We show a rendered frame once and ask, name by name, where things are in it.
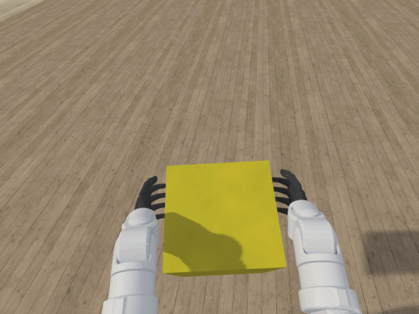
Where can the robot right forearm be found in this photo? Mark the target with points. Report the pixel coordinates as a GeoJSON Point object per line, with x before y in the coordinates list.
{"type": "Point", "coordinates": [324, 284]}

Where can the robot left hand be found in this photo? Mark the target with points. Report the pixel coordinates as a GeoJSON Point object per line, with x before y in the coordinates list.
{"type": "Point", "coordinates": [145, 199]}

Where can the robot left forearm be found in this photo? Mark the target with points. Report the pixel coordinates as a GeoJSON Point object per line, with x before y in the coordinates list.
{"type": "Point", "coordinates": [133, 272]}

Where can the robot right hand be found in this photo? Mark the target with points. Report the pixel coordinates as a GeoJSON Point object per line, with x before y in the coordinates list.
{"type": "Point", "coordinates": [294, 190]}

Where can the carton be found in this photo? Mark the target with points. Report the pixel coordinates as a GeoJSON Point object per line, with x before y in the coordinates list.
{"type": "Point", "coordinates": [221, 219]}

